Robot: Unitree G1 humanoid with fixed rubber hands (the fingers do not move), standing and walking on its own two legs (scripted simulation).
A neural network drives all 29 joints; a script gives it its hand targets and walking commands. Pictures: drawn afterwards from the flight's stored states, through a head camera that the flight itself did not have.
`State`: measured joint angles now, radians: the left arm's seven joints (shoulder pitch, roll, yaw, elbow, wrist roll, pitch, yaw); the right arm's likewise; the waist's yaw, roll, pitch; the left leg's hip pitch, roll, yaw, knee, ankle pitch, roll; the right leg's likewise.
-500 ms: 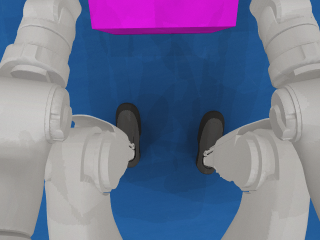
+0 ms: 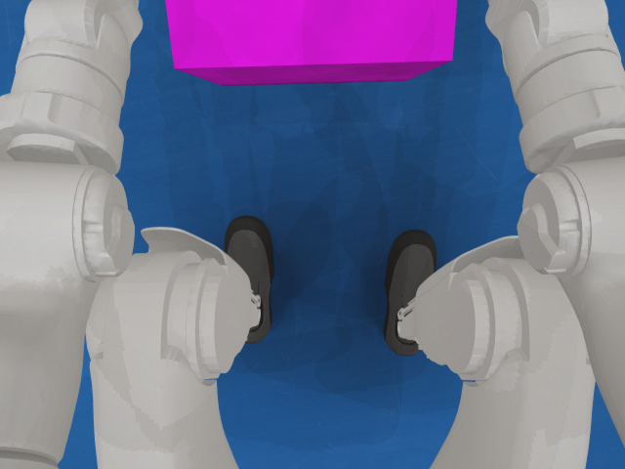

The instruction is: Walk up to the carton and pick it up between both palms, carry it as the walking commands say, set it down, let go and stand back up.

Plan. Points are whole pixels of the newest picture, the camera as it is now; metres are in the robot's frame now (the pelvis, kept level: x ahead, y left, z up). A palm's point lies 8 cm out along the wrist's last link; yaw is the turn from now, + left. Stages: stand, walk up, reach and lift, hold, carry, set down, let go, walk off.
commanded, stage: reach and lift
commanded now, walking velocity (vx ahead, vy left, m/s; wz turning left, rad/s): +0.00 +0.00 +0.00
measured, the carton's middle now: out of the picture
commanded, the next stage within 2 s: none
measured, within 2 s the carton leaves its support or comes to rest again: leaves its support in 0.18 s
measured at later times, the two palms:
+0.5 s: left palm out of the picture +0.54 +0.20 -0.12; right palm out of the picture +0.56 -0.13 -0.11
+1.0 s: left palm out of the picture +0.54 +0.20 -0.06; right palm out of the picture +0.56 -0.13 -0.07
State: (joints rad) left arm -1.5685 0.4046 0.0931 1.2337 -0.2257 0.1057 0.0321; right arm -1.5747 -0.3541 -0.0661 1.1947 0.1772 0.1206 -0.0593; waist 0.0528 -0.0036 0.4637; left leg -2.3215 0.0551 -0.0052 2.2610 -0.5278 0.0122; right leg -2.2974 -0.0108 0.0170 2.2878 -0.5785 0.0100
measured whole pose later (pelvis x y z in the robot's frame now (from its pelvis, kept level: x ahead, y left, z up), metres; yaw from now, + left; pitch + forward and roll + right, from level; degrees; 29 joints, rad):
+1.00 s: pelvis +0.01 +0.01 +0.05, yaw -1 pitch +44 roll -1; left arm -1.27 0.18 0.36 0.80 0.02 0.28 0.14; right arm -1.31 -0.21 -0.27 0.87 -0.03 0.28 -0.16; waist 0.06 -0.02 0.08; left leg -2.33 0.00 -0.03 2.08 -0.52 -0.02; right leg -2.30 0.02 0.03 2.09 -0.56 0.04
